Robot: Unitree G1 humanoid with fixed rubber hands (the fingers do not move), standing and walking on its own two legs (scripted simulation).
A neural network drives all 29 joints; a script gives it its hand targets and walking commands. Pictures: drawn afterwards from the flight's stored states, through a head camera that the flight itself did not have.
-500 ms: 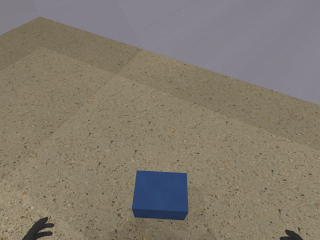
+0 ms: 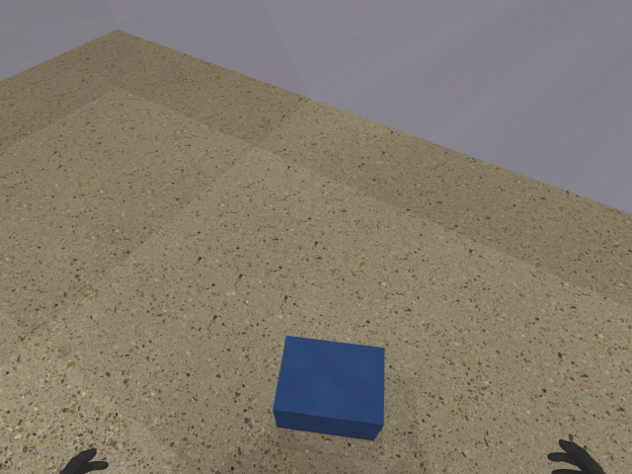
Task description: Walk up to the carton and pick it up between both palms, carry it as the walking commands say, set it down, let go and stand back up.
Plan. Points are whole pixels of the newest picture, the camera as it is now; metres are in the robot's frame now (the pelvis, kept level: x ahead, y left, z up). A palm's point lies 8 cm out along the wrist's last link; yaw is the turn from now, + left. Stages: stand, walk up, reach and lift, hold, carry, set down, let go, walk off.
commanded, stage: walk up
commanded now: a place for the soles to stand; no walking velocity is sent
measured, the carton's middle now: (329, 388) +0.43 -0.03 -0.68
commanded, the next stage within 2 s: reach and lift in 0.54 s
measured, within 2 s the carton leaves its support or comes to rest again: neither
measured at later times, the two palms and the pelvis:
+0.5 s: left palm out of the picture +0.09 +0.34 -0.10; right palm out of the picture +0.11 -0.32 -0.09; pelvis +0.01 +0.01 +0.00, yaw +1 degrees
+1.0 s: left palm (135, 402) +0.23 +0.28 -0.12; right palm (551, 440) +0.19 -0.31 -0.11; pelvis -0.02 +0.00 -0.03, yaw -11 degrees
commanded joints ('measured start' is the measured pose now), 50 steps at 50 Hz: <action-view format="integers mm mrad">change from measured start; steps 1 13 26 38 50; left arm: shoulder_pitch -69 -14 2 -47 -273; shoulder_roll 196 199 185 33 85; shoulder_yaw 47 41 46 289 259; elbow -83 -79 -79 -308 -371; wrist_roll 1 -3 3 54 -21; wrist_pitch -12 -11 -7 215 132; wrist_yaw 5 12 17 -10 -44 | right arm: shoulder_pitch -13 -28 -32 -202 -368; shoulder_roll -184 -201 -176 -83 -52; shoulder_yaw -50 -53 -50 -107 -151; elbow -44 -18 -17 -390 -465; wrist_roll -2 -5 -6 -93 -87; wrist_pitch -9 -6 -3 240 184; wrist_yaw -6 -5 -4 89 37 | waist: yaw -12 12 4 121 48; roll -33 57 8 39 -64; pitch -57 -83 -56 -211 -429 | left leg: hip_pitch -37 -101 -73 -80 -318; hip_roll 74 86 86 -28 -30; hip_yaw -40 -122 -123 226 241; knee -55 -119 -119 -14 248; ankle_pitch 192 209 170 154 316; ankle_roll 48 79 75 -6 -51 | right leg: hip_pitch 34 139 93 -67 -310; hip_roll -123 -77 -86 148 130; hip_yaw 127 131 110 226 246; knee -88 -46 -47 78 328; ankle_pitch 8 19 10 80 281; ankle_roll -87 -62 -64 1 27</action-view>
